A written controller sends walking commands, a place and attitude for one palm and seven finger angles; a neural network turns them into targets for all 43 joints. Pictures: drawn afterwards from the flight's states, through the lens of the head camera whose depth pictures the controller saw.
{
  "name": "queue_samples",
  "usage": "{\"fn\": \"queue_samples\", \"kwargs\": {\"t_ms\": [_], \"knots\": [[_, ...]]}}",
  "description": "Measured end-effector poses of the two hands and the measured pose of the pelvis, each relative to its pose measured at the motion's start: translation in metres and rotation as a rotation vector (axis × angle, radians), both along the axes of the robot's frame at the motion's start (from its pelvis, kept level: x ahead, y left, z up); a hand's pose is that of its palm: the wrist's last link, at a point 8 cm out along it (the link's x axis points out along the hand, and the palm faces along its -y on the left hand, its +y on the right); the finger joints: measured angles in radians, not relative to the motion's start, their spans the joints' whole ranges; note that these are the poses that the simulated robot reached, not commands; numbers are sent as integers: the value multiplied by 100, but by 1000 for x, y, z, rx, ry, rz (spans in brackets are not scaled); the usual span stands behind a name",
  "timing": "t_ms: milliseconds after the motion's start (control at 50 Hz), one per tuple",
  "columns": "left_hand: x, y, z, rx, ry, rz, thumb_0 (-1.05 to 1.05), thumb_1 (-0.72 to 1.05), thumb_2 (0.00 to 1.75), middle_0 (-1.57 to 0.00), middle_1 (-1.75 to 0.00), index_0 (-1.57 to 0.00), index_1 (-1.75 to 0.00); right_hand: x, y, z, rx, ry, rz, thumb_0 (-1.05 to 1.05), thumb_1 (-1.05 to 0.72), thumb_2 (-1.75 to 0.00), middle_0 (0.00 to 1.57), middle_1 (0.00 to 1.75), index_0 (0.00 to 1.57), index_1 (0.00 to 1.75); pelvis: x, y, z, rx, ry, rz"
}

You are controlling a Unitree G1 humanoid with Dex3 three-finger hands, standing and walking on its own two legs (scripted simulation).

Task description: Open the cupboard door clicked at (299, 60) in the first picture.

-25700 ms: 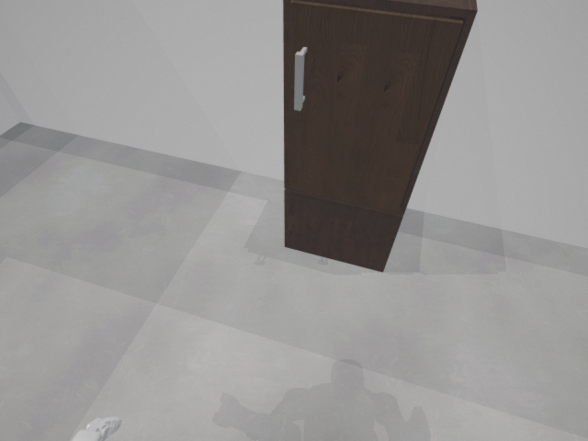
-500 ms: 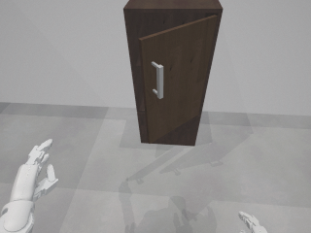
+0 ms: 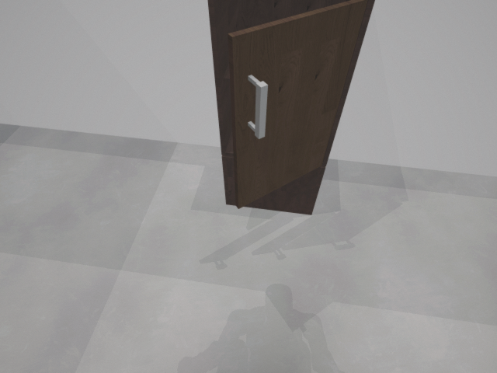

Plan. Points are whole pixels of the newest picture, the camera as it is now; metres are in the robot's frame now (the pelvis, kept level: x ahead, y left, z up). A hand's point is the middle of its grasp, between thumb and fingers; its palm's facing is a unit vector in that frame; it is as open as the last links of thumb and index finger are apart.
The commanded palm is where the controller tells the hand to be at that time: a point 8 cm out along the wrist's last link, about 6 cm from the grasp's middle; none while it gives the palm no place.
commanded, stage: let the arm hang, fingers relaxed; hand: left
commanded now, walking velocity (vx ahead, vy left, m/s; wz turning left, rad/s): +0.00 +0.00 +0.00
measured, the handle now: (256, 107) +0.68 +0.03 +0.03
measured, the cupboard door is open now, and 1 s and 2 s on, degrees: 41 41 41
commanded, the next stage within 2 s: look to check the result in 0.50 s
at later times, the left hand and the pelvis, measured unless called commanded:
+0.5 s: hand out of the picture +0.13 +0.23 -0.14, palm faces -0.01 -0.95 -0.32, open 7.3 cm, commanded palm none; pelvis +0.03 +0.00 +0.01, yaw +0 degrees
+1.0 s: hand (121, 366) +0.15 +0.24 -0.14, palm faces -0.01 -0.94 -0.34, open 7.4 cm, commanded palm none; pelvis +0.07 +0.00 +0.01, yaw +0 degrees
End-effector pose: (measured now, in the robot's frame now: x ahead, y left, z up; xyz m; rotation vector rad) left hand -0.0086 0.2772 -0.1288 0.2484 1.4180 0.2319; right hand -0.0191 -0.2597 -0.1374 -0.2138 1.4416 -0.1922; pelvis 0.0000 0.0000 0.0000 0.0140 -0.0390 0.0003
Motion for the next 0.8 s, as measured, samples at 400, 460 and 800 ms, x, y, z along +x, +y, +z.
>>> {"fn": "queue_samples", "kwargs": {"t_ms": [400,460,800], "knots": [[119,3,26,36,-238,-85,0,91,90,-20,-30,-20,-30,72,-18,7,-13,-130,47,0,-90,-90,20,30,20,30,21,-1,8,2,9,4],[127,-1,23,22,-230,-92,0,91,90,-21,-30,-20,-30,75,-22,10,-27,-115,44,0,-90,-90,20,30,20,30,28,-2,9,1,13,3],[143,2,19,23,-162,-81,0,91,90,-21,-30,-20,-30,122,-19,13,-30,-117,64,0,-90,-90,20,30,20,30,58,-1,12,-8,25,1]]}}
